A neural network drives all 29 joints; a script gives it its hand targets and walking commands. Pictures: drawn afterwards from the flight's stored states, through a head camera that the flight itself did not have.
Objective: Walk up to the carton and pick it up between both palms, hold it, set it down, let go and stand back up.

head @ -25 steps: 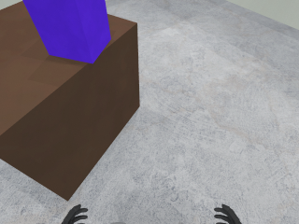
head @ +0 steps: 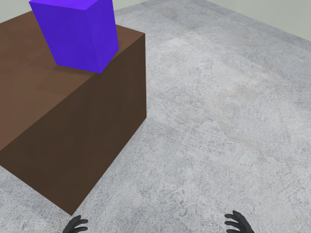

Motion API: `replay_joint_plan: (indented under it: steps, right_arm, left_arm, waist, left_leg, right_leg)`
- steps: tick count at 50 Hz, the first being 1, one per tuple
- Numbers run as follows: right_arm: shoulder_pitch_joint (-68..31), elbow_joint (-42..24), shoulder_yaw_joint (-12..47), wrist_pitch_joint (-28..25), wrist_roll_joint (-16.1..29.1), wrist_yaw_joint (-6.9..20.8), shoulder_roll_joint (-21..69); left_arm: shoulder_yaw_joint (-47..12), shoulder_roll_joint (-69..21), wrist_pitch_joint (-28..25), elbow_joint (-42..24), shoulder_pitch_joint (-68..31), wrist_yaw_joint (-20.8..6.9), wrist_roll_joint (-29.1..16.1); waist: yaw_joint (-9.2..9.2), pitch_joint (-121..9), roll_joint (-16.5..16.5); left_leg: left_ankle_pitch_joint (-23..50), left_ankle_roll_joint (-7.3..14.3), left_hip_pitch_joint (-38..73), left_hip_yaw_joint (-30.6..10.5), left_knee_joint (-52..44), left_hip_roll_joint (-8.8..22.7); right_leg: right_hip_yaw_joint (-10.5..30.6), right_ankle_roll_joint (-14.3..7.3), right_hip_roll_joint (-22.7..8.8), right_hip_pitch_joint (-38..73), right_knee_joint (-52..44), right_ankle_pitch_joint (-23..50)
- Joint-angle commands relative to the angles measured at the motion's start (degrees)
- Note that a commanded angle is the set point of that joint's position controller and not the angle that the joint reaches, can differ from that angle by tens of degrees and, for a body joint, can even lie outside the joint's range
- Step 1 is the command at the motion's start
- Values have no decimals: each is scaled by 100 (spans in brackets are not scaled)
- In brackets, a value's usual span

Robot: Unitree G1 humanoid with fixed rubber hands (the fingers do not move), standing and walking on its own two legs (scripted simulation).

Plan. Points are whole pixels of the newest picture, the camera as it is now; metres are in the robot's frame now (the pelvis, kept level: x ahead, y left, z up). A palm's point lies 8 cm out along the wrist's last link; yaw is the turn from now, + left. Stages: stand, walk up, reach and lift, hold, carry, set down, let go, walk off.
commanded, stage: stand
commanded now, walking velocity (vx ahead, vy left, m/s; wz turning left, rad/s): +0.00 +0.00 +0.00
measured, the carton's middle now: (82, 29) +0.84 +0.32 +0.09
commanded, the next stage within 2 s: none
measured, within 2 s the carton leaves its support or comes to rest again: neither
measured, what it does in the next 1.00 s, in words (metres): stands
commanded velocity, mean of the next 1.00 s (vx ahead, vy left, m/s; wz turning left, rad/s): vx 0.00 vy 0.00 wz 0.00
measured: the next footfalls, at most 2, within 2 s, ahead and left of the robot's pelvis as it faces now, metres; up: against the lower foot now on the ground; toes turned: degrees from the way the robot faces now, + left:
none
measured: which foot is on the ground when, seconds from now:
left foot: down 0.00-1.00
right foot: down 0.00-1.00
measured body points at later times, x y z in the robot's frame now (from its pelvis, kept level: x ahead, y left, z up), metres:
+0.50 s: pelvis -0.01 +0.00 +0.00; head +0.00 +0.00 +0.45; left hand +0.09 +0.24 -0.12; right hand +0.10 -0.24 -0.11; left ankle +0.00 +0.11 -0.72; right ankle +0.00 -0.14 -0.72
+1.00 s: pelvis -0.02 -0.01 +0.01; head -0.01 -0.01 +0.46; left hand +0.05 +0.24 -0.12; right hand +0.07 -0.25 -0.12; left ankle +0.00 +0.11 -0.72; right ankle +0.00 -0.14 -0.72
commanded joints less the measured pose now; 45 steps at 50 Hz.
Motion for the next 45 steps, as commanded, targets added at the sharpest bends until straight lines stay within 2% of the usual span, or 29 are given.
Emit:
replay_joint_plan:
  steps: [1,4,10,15,18,29,39,45]
  right_arm:
    - [-103,-619,-251,-184,13,-34,-752]
    - [-82,-578,-258,-182,16,-30,-764]
    - [-36,-519,-255,-190,20,-38,-765]
    - [35,-470,-263,-184,25,-40,-789]
    - [40,-418,-262,-183,21,-42,-782]
    - [162,-264,-252,-189,23,-51,-792]
    - [269,-88,-242,-190,25,-61,-796]
    - [333,38,-243,-180,34,-68,-804]
  left_arm:
    - [221,757,-184,-584,-57,38,-9]
    - [223,762,-184,-527,-14,39,-10]
    - [209,780,-185,-450,28,47,-13]
    - [216,803,-180,-382,59,47,-19]
    - [202,789,-180,-337,110,51,-15]
    - [198,839,-185,-196,230,54,-24]
    - [186,886,-190,-58,319,66,-33]
    - [182,896,-182,42,401,78,-40]
  waist:
    - [-18,-549,39]
    - [1,-532,-22]
    - [2,-511,68]
    - [-12,-463,-57]
    - [-3,-407,51]
    - [-10,-252,2]
    - [-19,-279,-22]
    - [-13,-161,-20]
  left_leg:
    - [1333,145,31,-622,-872,560]
    - [1251,149,61,-632,-904,566]
    - [1302,148,41,-642,-940,561]
    - [1073,156,17,-664,-997,554]
    - [1020,151,-10,-672,-1046,547]
    - [687,142,-104,-712,-1178,538]
    - [718,121,-17,-697,-1191,513]
    - [418,113,-102,-742,-1310,508]
  right_leg:
    - [340,-269,-318,209,-524,1096]
    - [345,-272,-325,173,-568,1037]
    - [355,-273,-349,230,-613,1083]
    - [356,-281,-352,181,-672,910]
    - [367,-277,-349,157,-714,874]
    - [390,-294,-361,88,-864,616]
    - [413,-320,-389,36,-969,610]
    - [427,-315,-379,-15,-1044,395]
